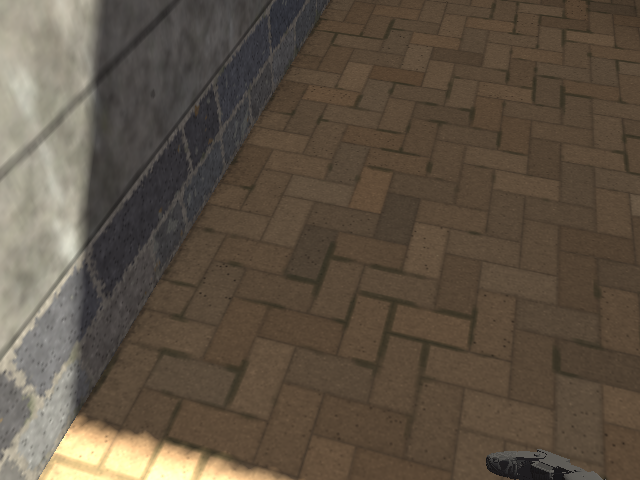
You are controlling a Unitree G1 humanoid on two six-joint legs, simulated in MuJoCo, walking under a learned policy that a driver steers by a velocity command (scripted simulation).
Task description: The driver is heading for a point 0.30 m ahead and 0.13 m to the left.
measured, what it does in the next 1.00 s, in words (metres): walks ahead: left foot, then right foot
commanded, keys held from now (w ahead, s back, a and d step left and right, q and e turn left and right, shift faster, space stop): w+q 0.12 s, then no key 0.88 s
